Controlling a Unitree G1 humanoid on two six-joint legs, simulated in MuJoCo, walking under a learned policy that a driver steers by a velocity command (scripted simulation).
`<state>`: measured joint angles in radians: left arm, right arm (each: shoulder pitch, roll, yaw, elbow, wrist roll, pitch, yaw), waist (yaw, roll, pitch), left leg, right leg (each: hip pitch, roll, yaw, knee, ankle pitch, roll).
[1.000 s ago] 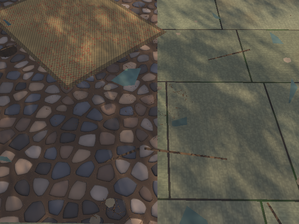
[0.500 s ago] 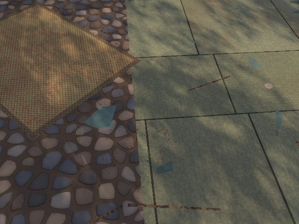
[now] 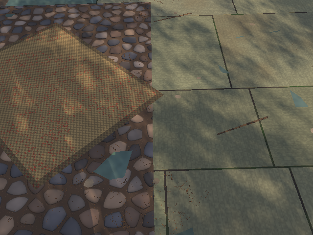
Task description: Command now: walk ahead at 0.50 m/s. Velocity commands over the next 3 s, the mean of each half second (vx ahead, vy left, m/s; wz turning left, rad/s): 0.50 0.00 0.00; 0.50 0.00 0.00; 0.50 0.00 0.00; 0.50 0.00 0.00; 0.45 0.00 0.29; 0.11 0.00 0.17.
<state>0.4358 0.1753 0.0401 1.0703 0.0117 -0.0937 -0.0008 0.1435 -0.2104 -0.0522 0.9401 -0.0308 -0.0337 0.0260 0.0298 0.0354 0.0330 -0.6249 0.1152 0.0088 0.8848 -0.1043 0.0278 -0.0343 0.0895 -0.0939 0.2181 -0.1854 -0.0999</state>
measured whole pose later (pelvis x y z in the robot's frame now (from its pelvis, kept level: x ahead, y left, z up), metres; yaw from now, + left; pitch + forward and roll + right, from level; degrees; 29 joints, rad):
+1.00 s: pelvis +0.54 +0.01 +0.00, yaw +0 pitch -1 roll +0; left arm 0.28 0.21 0.06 1.01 0.01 -0.09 0.00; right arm 0.27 -0.21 -0.06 0.98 -0.03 -0.06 0.01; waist 0.00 0.03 0.05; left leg -0.47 0.06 0.00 1.11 -0.28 0.07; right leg -0.19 0.06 -0.11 0.36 -0.16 -0.10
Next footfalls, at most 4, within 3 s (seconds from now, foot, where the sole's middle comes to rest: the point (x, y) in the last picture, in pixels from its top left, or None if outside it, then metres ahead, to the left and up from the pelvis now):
0.24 left None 0.30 0.12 -0.78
0.80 right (184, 212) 0.60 -0.05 -0.78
1.36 left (147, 154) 0.90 0.13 -0.78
1.94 right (181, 110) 1.21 -0.06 -0.78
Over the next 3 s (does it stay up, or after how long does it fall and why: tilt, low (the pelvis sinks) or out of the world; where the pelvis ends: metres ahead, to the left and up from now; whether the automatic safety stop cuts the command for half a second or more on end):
stays up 1.43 0.05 -0.01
